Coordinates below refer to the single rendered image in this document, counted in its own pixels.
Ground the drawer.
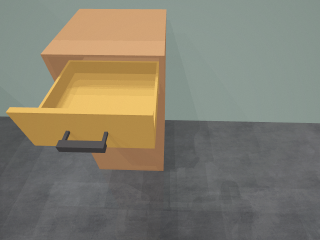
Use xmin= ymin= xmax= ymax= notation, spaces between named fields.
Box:
xmin=6 ymin=60 xmax=159 ymax=149

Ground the cabinet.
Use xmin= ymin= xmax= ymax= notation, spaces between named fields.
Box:
xmin=40 ymin=9 xmax=167 ymax=171

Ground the handle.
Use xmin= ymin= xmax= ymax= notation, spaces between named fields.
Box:
xmin=56 ymin=130 xmax=108 ymax=153

